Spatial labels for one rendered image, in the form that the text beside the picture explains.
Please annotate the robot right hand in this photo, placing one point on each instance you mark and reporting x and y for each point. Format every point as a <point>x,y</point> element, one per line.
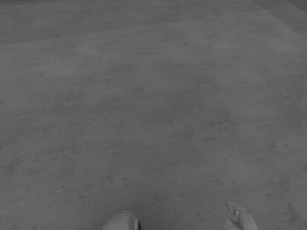
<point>245,220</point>

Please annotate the left robot thigh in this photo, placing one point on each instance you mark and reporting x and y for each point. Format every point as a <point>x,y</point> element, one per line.
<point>122,221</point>

